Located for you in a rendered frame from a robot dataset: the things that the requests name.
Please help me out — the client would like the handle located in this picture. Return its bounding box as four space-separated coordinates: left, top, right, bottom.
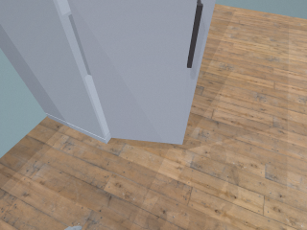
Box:
187 0 203 68

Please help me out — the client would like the fridge door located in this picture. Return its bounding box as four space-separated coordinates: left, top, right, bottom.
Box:
67 0 216 145

